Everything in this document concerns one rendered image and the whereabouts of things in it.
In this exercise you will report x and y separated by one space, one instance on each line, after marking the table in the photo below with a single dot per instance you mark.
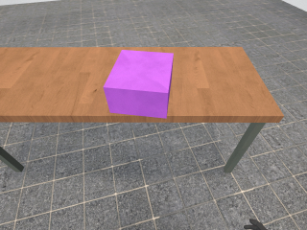
66 85

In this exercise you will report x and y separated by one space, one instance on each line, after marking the carton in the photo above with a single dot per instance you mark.
139 84

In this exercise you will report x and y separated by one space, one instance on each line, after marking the robot right hand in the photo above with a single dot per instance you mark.
255 225

